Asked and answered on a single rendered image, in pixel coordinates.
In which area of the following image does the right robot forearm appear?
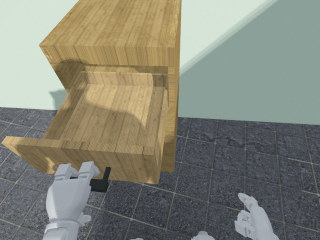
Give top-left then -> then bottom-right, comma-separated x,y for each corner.
254,230 -> 280,240

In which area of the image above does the robot right shin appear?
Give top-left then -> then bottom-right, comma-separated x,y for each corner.
198,231 -> 208,235

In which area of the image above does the left robot forearm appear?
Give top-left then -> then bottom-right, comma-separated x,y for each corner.
42,220 -> 79,240

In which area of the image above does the robot right hand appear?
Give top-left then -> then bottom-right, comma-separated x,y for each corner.
234,193 -> 274,240

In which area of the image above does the cabinet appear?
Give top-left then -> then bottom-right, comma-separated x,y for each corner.
39,0 -> 182,173

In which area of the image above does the drawer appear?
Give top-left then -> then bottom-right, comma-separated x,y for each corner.
2,71 -> 169,184

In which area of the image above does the handle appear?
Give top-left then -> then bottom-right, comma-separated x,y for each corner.
65,163 -> 111,193

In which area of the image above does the robot left hand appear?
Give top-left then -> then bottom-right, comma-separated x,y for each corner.
46,161 -> 100,227

